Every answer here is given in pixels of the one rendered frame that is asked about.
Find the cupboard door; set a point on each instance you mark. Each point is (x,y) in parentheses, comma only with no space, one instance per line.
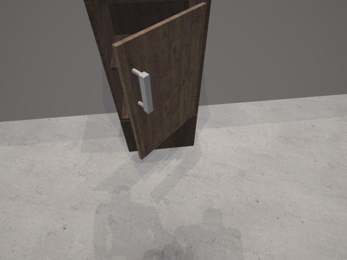
(170,51)

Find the handle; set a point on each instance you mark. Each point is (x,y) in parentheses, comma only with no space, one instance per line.
(145,86)

